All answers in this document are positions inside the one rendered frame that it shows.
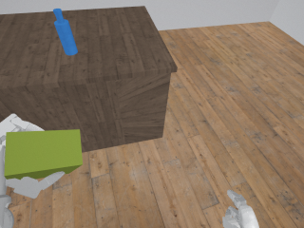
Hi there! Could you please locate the left robot forearm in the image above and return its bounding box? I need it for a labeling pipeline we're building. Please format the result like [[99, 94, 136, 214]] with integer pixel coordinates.
[[0, 195, 14, 228]]

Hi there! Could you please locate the table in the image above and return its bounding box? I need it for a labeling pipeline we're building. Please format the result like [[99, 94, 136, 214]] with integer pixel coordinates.
[[0, 6, 178, 153]]

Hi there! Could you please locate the robot left hand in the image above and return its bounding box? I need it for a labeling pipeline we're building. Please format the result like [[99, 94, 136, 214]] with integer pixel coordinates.
[[0, 113, 65, 199]]

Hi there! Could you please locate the sponge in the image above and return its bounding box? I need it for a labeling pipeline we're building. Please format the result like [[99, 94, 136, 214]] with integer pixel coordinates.
[[4, 129, 83, 180]]

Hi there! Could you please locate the robot right hand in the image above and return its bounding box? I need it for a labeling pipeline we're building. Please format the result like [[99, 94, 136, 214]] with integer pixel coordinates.
[[222, 189, 259, 228]]

